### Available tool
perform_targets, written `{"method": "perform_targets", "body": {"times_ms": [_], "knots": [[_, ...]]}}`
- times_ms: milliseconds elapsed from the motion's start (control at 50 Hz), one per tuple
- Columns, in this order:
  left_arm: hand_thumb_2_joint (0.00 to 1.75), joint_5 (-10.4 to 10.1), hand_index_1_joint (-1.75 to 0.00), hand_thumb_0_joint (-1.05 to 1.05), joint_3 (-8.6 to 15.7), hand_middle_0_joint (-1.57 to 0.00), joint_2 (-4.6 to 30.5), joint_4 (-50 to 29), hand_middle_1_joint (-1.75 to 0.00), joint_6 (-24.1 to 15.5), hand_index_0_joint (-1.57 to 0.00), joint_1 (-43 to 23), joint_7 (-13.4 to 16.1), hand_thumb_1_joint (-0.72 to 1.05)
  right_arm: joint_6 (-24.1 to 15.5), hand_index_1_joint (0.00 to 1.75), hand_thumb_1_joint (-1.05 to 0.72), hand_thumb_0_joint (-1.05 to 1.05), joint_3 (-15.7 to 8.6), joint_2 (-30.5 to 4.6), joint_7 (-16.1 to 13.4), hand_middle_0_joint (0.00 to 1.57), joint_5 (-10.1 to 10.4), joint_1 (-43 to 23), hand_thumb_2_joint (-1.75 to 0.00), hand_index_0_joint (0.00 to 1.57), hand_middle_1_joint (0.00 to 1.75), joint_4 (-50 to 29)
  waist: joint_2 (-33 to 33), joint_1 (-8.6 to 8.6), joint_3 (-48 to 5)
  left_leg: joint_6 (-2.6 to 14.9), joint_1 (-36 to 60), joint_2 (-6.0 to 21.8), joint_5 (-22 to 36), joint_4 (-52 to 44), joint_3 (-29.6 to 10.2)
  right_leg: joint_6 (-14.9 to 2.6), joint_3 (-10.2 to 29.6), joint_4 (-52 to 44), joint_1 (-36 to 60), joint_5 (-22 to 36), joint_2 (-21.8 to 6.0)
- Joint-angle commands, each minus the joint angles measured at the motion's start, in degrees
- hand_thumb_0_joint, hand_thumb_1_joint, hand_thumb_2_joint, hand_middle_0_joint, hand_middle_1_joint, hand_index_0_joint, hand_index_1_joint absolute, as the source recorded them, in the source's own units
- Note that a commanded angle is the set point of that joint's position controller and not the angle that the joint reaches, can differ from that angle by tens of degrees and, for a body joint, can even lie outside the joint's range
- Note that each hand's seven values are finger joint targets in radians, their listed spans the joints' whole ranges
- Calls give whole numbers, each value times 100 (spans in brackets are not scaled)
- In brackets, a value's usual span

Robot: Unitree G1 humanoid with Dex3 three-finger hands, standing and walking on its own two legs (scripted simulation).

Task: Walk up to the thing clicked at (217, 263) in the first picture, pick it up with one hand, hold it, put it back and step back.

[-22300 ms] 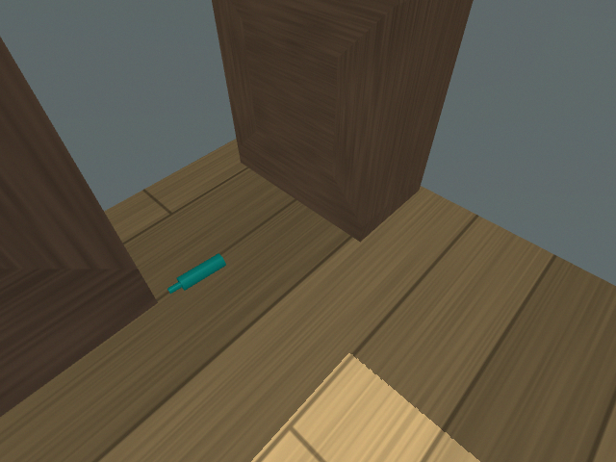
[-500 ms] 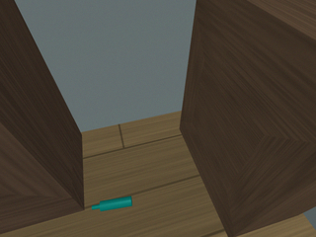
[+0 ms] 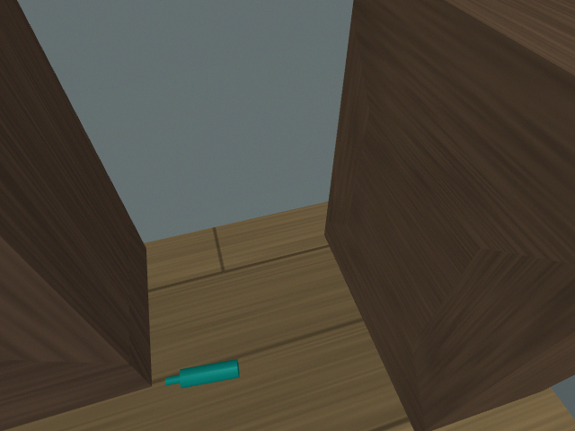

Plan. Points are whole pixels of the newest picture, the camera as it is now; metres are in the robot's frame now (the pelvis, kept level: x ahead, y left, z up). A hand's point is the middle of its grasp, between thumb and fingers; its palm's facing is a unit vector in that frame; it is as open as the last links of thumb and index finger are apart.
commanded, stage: stand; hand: left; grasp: from above
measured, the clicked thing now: (202, 374) +0.44 +0.31 -0.75
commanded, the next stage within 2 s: rise first in 0.76 s
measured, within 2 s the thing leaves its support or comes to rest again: neither
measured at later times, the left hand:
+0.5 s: hand out of the picture +0.07 +0.26 -0.16, palm faces -0.03 -0.94 -0.35, open 7.4 cm
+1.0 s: hand out of the picture +0.12 +0.25 -0.16, palm faces +0.02 -0.94 -0.33, open 7.7 cm
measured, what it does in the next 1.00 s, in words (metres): stands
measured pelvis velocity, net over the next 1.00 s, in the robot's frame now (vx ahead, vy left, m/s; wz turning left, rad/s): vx -0.01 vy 0.00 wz -0.01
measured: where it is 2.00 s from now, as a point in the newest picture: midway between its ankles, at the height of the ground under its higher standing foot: outside the picture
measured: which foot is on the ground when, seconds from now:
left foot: down 0.00-1.00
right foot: down 0.00-1.00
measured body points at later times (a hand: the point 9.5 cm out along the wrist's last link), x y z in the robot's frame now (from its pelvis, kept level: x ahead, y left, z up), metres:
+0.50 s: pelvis +0.00 +0.00 +0.00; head +0.01 +0.00 +0.45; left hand +0.07 +0.31 -0.13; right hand +0.07 -0.30 -0.14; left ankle +0.01 +0.14 -0.75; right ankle -0.03 -0.11 -0.75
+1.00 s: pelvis -0.01 +0.00 -0.01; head +0.02 +0.00 +0.44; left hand +0.11 +0.30 -0.13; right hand +0.08 -0.28 -0.14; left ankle +0.02 +0.14 -0.75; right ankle -0.03 -0.11 -0.75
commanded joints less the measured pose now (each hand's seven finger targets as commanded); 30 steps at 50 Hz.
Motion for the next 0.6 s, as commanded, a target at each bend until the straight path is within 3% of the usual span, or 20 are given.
{"method": "perform_targets", "body": {"times_ms": [0,60,420,520,580], "knots": [[90,-35,-30,0,229,-20,1218,-300,-30,-99,-20,-171,85,90,-89,30,-90,0,-244,-1228,-113,20,16,-169,-90,20,30,-346,85,-37,-589,286,219,534,1094,-140,-307,-93,563,-273,57,1043,-780],[90,-38,-30,0,225,-20,1219,-314,-30,-96,-20,-146,88,90,-99,30,-90,0,-241,-1223,-111,20,12,-184,-90,20,30,-349,96,-3,-525,266,211,542,1340,-131,-326,-79,528,-229,52,1236,-761],[90,-25,-30,0,228,-20,1220,-297,-30,-89,-20,-162,74,90,-101,30,-90,0,-259,-1242,-100,20,-1,-132,-90,20,30,-321,70,-35,-298,292,122,533,606,-292,-347,-95,608,-374,-197,474,-746],[90,-21,-30,0,221,-20,1240,-318,-30,-108,-20,-111,85,90,-100,30,-90,0,-265,-1215,-97,20,7,-153,-90,20,30,-328,-40,-19,-490,280,257,531,968,-192,-307,-86,606,-319,-87,979,-768],[90,-31,-30,0,214,-20,1213,-310,-30,-113,-20,-118,87,90,-97,30,-90,0,-257,-1223,-100,20,-2,-133,-90,20,30,-316,41,-24,-438,294,230,543,924,-206,-307,-79,612,-324,-109,907,-770]]}}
